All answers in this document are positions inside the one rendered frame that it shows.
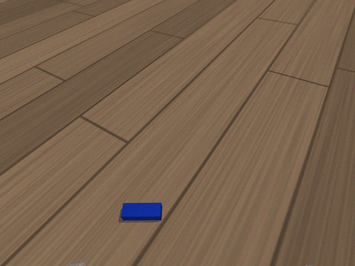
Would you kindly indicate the carton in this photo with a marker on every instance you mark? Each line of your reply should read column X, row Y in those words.
column 141, row 211

